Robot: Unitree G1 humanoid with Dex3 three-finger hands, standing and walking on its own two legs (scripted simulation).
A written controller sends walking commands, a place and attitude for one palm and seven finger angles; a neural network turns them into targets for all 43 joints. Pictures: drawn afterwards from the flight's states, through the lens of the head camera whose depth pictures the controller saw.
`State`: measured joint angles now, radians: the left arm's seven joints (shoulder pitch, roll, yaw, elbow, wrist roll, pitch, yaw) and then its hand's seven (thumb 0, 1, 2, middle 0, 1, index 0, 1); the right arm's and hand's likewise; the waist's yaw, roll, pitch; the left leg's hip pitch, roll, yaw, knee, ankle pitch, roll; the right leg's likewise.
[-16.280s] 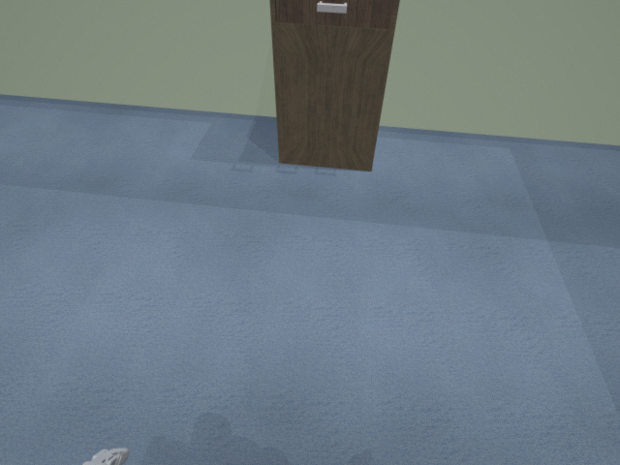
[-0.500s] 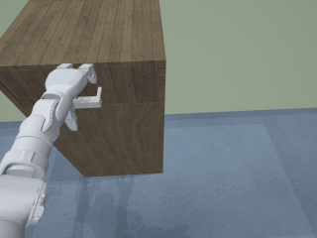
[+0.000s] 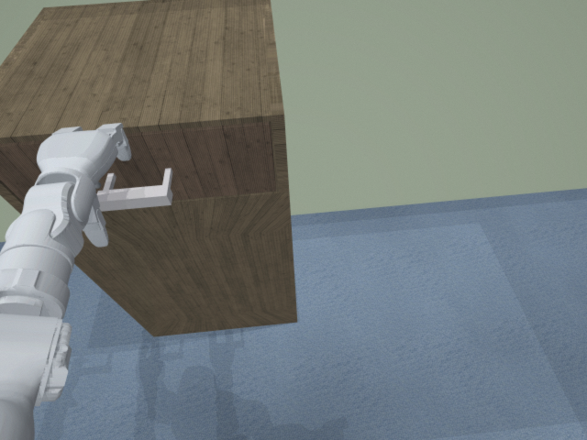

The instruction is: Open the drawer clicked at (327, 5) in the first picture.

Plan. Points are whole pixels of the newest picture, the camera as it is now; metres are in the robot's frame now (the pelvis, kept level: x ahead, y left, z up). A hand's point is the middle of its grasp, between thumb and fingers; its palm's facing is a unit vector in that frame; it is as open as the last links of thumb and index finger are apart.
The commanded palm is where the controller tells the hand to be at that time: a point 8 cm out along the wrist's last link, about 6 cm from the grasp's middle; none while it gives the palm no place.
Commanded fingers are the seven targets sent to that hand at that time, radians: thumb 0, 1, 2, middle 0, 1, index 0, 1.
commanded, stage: move the hooked fingers above the handle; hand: left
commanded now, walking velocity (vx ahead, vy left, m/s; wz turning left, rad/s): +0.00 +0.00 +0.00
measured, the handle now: (137, 187) +0.50 +0.26 +0.03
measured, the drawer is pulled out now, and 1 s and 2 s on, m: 0.00 0.00 0.00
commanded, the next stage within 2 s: lift the fingers back up to retry in 1.18 s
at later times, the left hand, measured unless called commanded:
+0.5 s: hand (86, 178) +0.45 +0.29 +0.11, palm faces -0.01 +0.00 -1.00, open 13.6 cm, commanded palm +0.43 +0.29 +0.15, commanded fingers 0.00 -0.50 0.30 -0.30 -1.20 -0.30 -1.20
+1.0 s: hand (122, 171) +0.47 +0.24 +0.11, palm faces +0.06 +0.00 -1.00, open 13.4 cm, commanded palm +0.44 +0.29 +0.15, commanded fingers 0.00 -0.50 0.30 -0.30 -1.20 -0.30 -1.20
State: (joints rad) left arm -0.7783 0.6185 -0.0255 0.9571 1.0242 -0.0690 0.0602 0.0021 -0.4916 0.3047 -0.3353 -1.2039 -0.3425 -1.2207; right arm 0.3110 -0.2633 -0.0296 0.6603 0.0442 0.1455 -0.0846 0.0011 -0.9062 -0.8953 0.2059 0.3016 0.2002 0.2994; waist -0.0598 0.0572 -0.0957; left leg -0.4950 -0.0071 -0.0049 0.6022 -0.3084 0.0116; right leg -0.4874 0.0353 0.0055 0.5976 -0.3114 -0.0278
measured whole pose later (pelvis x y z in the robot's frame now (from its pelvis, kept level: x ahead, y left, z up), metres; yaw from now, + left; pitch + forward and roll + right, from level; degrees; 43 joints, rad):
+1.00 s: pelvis +0.00 +0.02 +0.00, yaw -1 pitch +12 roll +0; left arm -0.77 0.52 -0.04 0.86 1.03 -0.05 0.19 0.00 -0.49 0.30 -0.43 -1.27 -0.38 -1.27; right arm 0.26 -0.25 -0.02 0.69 0.03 0.16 -0.06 0.00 -0.91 -0.90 0.20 0.30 0.20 0.30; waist -0.05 0.07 -0.11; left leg -0.52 -0.02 0.02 0.63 -0.32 0.03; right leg -0.51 0.02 0.03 0.62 -0.31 0.00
